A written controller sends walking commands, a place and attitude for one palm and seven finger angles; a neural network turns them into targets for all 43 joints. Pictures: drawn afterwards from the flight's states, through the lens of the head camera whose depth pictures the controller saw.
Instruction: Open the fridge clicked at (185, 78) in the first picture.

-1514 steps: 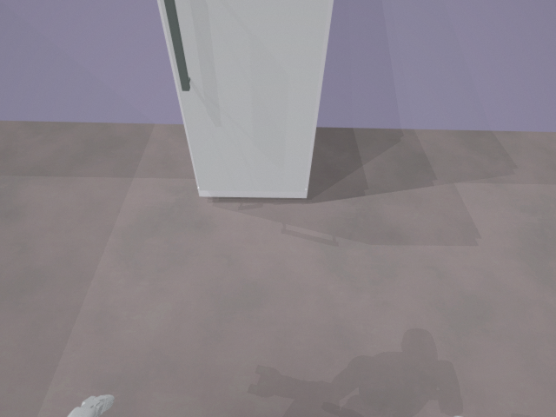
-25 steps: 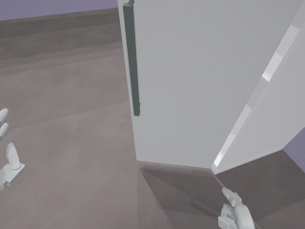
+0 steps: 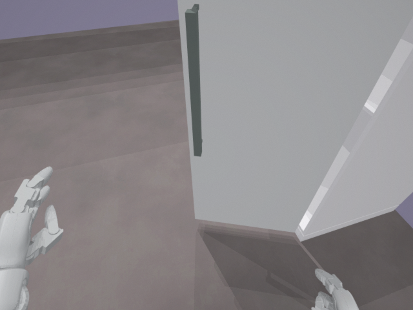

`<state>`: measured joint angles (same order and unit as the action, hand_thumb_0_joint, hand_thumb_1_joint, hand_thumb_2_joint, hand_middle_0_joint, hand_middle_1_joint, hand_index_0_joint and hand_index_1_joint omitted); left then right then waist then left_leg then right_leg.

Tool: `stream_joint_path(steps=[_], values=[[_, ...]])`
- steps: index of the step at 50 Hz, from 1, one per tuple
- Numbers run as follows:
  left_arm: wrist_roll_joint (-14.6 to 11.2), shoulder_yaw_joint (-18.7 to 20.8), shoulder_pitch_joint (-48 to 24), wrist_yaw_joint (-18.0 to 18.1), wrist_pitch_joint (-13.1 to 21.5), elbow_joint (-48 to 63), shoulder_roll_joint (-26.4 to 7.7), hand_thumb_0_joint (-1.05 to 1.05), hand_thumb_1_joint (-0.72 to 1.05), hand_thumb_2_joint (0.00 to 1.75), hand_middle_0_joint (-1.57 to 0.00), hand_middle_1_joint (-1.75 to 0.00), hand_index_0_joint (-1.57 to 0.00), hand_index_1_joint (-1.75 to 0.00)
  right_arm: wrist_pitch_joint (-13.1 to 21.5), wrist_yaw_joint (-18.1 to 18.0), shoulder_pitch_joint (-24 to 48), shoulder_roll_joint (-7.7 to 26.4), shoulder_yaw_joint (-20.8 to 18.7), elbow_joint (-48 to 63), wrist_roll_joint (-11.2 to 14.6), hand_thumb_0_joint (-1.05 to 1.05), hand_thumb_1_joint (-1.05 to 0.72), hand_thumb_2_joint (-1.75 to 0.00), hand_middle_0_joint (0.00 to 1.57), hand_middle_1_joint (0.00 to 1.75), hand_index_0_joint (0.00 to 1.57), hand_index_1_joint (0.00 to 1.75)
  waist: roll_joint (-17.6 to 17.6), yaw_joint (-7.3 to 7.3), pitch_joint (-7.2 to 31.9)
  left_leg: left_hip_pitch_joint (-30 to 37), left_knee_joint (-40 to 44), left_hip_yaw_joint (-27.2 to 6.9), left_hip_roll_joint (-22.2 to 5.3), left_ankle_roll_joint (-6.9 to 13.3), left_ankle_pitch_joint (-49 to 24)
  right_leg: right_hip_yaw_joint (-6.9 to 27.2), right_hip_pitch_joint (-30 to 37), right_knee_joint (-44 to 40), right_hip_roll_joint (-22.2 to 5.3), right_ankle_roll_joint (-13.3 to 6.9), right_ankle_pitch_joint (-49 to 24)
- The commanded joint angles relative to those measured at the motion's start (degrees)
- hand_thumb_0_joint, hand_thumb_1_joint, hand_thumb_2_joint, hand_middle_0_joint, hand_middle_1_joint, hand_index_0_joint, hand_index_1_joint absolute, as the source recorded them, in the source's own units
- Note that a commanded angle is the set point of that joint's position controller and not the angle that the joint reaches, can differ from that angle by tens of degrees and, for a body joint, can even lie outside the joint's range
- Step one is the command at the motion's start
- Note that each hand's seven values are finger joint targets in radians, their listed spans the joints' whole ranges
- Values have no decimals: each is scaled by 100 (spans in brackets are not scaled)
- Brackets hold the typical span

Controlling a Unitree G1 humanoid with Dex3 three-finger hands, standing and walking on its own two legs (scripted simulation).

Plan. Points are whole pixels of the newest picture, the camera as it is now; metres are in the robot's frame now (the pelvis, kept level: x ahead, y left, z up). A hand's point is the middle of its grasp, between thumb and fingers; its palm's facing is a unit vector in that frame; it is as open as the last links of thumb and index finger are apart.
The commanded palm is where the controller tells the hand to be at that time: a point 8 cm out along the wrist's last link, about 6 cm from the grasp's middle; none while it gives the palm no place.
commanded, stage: let the arm hang, fingers relaxed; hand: left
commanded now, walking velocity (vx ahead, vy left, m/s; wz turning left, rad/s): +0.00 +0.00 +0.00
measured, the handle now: (197, 94) +0.64 +0.08 +0.09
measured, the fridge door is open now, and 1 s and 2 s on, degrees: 64 64 64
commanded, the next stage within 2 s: look to check the result in 1.04 s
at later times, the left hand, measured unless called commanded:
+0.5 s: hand out of the picture -0.03 +0.18 -0.18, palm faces +0.03 -0.98 -0.21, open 7.3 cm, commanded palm none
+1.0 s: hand out of the picture +0.04 +0.17 -0.17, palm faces +0.01 -0.98 -0.20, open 7.3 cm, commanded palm none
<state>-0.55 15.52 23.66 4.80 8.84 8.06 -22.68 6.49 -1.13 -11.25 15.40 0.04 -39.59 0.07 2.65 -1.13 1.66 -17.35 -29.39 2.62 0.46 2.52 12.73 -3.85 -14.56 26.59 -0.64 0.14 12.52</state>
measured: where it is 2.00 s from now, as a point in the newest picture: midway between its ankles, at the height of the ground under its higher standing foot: outside the picture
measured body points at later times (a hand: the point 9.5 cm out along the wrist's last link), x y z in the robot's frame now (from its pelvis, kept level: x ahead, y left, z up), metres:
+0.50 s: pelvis -0.02 -0.01 +0.00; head +0.01 +0.00 +0.45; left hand -0.03 +0.23 -0.16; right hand -0.03 -0.25 -0.15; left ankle +0.03 +0.09 -0.74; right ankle +0.01 -0.12 -0.74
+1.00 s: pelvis +0.01 -0.01 +0.01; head +0.02 -0.01 +0.45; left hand +0.04 +0.22 -0.15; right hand +0.02 -0.24 -0.15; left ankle +0.03 +0.09 -0.74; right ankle +0.01 -0.12 -0.74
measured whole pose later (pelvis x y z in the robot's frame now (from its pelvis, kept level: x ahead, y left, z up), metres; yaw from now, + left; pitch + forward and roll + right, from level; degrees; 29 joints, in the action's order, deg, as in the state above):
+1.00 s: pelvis +0.01 -0.01 +0.01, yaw +0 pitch +0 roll +0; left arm 0.9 0.5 12.4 1.6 0.0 -63.9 -9.3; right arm -0.3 -1.9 -14.3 9.0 -0.1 -63.6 -1.7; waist 0.2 0.3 -1.4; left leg -13.6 -24.5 2.7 0.7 1.8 11.0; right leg -3.7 -12.0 24.2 -0.6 -0.6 12.2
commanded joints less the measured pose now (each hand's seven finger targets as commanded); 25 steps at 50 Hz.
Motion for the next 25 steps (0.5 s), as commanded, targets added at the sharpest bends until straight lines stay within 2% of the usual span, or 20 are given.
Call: stream_joint_path(steps=[1, 2, 4, 6, 7, 8, 9, 10, 11, 13, 15, 16, 18, 19, 22, 25], values=[[197, -939, -436, -483, -837, -2193, -89, 0, 90, 90, -20, -30, -20, -30, -227, 132, 432, 1199, -330, 153, -57, 0, -90, -90, 20, 30, 20, 30, 23, 148, 86, -634, 699, -1198, -1070, 191, -534, 279, -131, 775, -243, -217, 730], [191, -1003, -491, -481, -857, -2481, -90, 0, 90, 90, -20, -30, -20, -30, -280, 119, 418, 1155, -269, 116, -95, 0, -90, -90, 20, 30, 20, 30, -357, 126, 44, -771, 800, -1327, -1096, 272, -280, 330, 28, 804, -214, -223, 795], [238, -1068, -644, -478, -852, -3154, -148, 0, 90, 90, -20, -30, -20, -30, -366, 112, 422, 1127, -230, -54, -157, 0, -90, -90, 20, 30, 20, 30, -1037, 58, 112, -761, 682, -1263, -917, 241, -58, 502, 194, 449, -338, -255, 572], [263, -1143, -850, -447, -858, -3810, -221, 0, 90, 90, -20, -30, -20, -30, -473, 123, 277, 979, -209, -247, -175, 0, -90, -90, 20, 30, 20, 30, -1415, 129, 105, -423, 297, -956, -528, 102, 154, 855, -115, -101, -638, -368, 764], [247, -1197, -956, -442, -880, -4105, -151, 0, 90, 90, -20, -30, -20, -30, -534, 124, 181, 819, -180, -380, -178, 0, -90, -90, 20, 30, 20, 30, -1435, 187, 65, -194, 47, -750, -327, 42, 296, 1074, -418, -423, -832, -470, 999], [235, -1246, -1093, -427, -895, -4360, -127, 0, 90, 90, -20, -30, -20, -30, -599, 116, 64, 683, -159, -511, -189, 0, -90, -90, 20, 30, 20, 30, -1371, 261, 45, 87, -186, -540, -172, -26, 366, 1232, -679, -685, -989, -575, 1176], [220, -1287, -1205, -411, -919, -4571, -81, 0, 90, 90, -20, -30, -20, -30, -654, 106, -47, 547, -142, -644, -199, 0, -90, -90, 20, 30, 20, 30, -1140, 308, 23, 351, -383, -390, -89, -72, 400, 1273, -916, -843, -1092, -648, 1309], [211, -1311, -1280, -398, -922, -4761, -11, 0, 90, 90, -20, -30, -20, -30, -682, 87, -150, 451, -135, -770, -204, 0, -90, -90, 20, 30, 20, 30, -779, 353, 31, 517, -387, -372, -110, -91, 323, 1275, -1031, -859, -1074, -677, 1342], [207, -1332, -1257, -383, -924, -4957, -4, 0, 90, 90, -20, -30, -20, -30, -699, 81, -219, 402, -115, -840, -198, 0, -90, -90, 20, 30, 20, 30, -486, 359, 22, 572, -264, -442, -175, -86, 160, 1130, -1017, -783, -959, -601, 1278], [185, -1356, -1104, -375, -917, -5379, 171, 0, 90, 90, -20, -30, -20, -30, -684, 54, -252, 299, -99, -1063, -197, 0, -90, -90, 20, 30, 20, 30, 273, 286, -30, 213, 272, -735, -420, -34, 202, 864, -638, -521, -675, -430, 1114], [175, -1291, -776, -364, -919, -5746, 292, 0, 90, 90, -20, -30, -20, -30, -669, 11, -183, 357, -128, -1188, -219, 0, -90, -90, 20, 30, 20, 30, 972, 100, -42, -347, 761, -997, -617, 46, 564, 619, 27, -294, -438, -343, 757], [178, -1298, -673, -365, -913, -5909, 266, 0, 90, 90, -20, -30, -20, -30, -675, 0, -181, 377, -138, -1237, -195, 0, -90, -90, 20, 30, 20, 30, 986, 39, -47, -500, 857, -1054, -658, 61, 617, 557, 285, -289, -394, -320, 617], [162, -1305, -597, -373, -893, -6167, 344, 0, 90, 90, -20, -30, -20, -30, -671, -24, -315, 312, -151, -1393, -177, 0, -90, -90, 20, 30, 20, 30, 774, 37, 11, -556, 910, -1005, -646, 34, 710, 563, 502, -357, -422, -321, 491], [156, -1312, -594, -376, -884, -6269, 368, 0, 90, 90, -20, -30, -20, -30, -675, -36, -404, 292, -164, -1454, -176, 0, -90, -90, 20, 30, 20, 30, 670, 55, 0, -503, 889, -967, -615, 16, 759, 592, 464, -429, -443, -337, 542], [157, -1322, -673, -370, -874, -6494, 425, 0, 90, 90, -20, -30, -20, -30, -684, -52, -678, 221, -189, -1637, -165, 0, -90, -90, 20, 30, 20, 30, 28, 118, -207, -378, 913, -940, -602, 17, 795, 629, 240, -616, -479, -359, 755], [163, -1334, -687, -356, -882, -6675, 525, 0, 90, 90, -20, -30, -20, -30, -700, -62, -821, 167, -200, -1785, -174, 0, -90, -90, 20, 30, 20, 30, -205, 156, -445, -297, 949, -889, -585, 18, 911, 635, -27, -720, -486, -350, 995]])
